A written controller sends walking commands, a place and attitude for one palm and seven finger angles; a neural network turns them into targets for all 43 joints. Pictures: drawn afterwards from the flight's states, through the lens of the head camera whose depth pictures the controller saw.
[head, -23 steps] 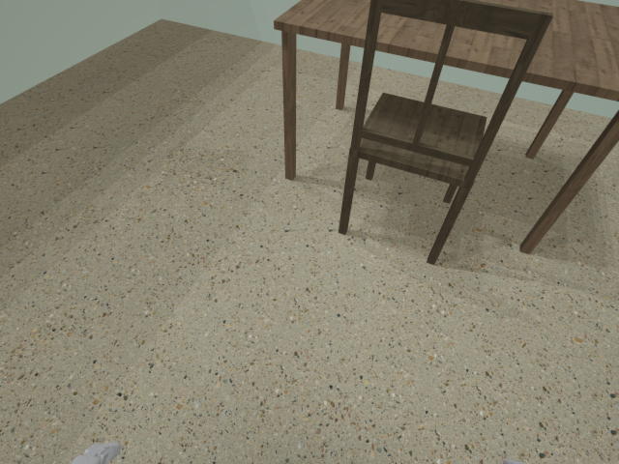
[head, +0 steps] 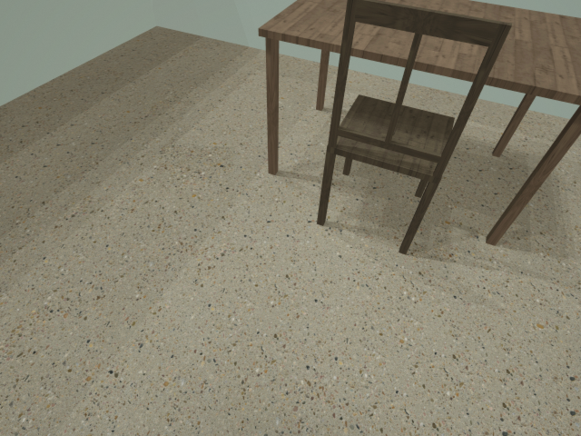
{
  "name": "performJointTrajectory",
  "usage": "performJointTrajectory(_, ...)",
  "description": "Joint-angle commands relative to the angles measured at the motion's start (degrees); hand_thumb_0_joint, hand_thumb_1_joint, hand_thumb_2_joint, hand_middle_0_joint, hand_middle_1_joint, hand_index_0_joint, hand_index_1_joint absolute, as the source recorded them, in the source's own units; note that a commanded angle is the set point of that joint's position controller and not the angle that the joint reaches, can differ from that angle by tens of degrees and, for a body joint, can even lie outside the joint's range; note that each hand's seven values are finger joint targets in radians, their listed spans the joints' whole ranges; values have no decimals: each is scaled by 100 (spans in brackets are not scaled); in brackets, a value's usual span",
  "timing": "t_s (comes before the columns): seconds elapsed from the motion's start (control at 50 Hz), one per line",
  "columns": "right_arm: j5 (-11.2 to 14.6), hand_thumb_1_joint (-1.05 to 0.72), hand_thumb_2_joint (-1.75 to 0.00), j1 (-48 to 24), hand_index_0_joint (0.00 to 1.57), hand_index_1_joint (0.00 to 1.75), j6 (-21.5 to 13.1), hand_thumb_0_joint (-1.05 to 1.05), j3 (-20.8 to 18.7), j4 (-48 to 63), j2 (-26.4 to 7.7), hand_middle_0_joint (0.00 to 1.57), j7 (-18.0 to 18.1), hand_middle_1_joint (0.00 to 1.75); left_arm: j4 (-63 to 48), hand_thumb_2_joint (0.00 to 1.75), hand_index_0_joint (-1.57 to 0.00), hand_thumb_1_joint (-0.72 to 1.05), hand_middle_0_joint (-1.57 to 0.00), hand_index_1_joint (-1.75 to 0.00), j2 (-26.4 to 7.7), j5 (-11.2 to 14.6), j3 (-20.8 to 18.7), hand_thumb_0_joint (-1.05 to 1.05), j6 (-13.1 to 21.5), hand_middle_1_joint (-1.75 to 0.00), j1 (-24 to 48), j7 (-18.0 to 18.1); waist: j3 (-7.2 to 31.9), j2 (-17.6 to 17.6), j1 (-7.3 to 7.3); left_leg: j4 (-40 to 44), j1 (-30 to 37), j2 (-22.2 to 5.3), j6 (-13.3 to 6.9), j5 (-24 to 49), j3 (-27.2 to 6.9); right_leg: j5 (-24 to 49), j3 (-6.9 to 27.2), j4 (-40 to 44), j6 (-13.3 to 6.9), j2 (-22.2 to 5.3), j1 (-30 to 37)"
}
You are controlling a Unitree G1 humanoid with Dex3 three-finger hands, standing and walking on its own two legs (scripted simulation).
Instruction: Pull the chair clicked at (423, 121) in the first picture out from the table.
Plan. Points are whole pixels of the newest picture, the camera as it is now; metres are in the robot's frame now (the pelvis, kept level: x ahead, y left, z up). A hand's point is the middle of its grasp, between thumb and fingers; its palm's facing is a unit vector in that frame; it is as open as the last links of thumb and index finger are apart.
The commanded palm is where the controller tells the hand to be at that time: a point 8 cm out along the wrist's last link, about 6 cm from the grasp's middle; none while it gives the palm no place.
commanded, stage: stand and wait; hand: left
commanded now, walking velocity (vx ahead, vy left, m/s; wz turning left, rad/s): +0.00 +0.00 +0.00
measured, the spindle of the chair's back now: (401, 93) +1.08 -0.28 -0.06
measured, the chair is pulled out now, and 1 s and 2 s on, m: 0.00 0.00 0.00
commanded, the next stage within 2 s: look at it before walking up in 0.36 s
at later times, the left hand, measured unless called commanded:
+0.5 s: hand out of the picture +0.06 +0.23 -0.15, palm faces -0.04 -0.94 -0.33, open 7.4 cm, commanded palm none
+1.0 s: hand out of the picture +0.06 +0.23 -0.15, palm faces -0.04 -0.94 -0.33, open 7.4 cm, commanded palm none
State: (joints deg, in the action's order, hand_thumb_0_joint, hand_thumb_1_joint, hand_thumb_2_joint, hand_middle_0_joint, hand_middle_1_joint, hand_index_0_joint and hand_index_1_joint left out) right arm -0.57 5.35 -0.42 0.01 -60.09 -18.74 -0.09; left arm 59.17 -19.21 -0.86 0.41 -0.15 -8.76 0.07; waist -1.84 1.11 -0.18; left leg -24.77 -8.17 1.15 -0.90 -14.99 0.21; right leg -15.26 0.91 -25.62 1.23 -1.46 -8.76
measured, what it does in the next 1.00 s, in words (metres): stands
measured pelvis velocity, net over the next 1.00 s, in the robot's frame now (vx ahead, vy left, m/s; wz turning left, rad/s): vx -0.01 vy -0.01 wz -0.01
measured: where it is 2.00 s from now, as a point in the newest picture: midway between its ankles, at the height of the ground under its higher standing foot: outside the picture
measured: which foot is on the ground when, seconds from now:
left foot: down 0.00-1.00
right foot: down 0.00-1.00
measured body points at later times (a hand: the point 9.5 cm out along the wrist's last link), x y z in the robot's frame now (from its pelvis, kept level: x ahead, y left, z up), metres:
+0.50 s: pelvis -0.01 -0.01 +0.00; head -0.01 -0.01 +0.45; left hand +0.07 +0.28 -0.13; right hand +0.06 -0.30 -0.13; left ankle -0.02 +0.11 -0.74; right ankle -0.02 -0.13 -0.74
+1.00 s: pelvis -0.01 -0.01 +0.00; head -0.01 -0.01 +0.45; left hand +0.06 +0.28 -0.13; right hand +0.06 -0.31 -0.13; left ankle -0.02 +0.11 -0.74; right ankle -0.02 -0.13 -0.74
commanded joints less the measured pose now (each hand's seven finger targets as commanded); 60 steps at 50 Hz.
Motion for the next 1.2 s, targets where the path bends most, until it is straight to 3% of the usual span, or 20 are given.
performJointTrajectory(0.0, -1, -90, -90, -310, 20, 30, -156, 0, -228, 333, -1215, 20, 103, 30, -360, 90, -20, 90, -20, -30, -1183, 39, -253, 0, 139, -30, 292, 83, 495, -139, 14, 421, 53, -731, -130, 1341, -522, 1360, 440, 353, -288, -530, 146)
performJointTrajectory(0.36, 10, -90, -90, -124, 20, 30, -151, 0, -196, 34, -1228, 20, 78, 30, -115, 90, -20, 90, -20, -30, -1203, 34, -229, 0, 157, -30, 308, 65, 285, -101, 11, 667, -88, -751, -86, 758, -578, 739, 576, 658, -300, -537, 23)
performJointTrajectory(1.06, 19, -90, -90, -125, 20, 30, -164, 0, -198, -35, -1226, 20, 85, 30, -31, 90, -20, 90, -20, -30, -1191, 29, -229, 0, 189, -30, 248, 71, 364, -131, 7, 732, 165, -806, -50, 1177, -551, 1230, 547, 727, -289, -558, 109)
performJointTrajectory(1.1, -27, -90, -90, 201, 20, 30, -82, 0, -72, -167, -633, 20, 73, 30, 108, 90, -20, 90, -20, -30, -608, 32, -119, 0, 76, -30, -84, 78, 360, -54, 28, 590, 220, -781, 59, 530, -337, 551, 611, 691, -240, -474, -42)
performJointTrajectory(1.14, -55, -90, -90, 433, 20, 30, -19, 0, -102, -145, -578, 20, 66, 30, 44, 90, -20, 90, -20, -30, -547, -9, -148, 0, -35, -30, -248, 28, -24, -136, 25, 556, -64, -794, 25, -729, -291, -713, 740, 610, -299, -321, -475)
performJointTrajectory(1.18, -72, -90, -90, 526, 20, 30, -1, 0, -191, -13, -689, 20, 66, 30, -125, 90, -20, 90, -20, -30, -552, -36, -224, 0, -82, -30, -343, -45, -429, -222, 24, 681, -340, -914, -81, -1690, -428, -1383, 800, 378, -364, -116, -939)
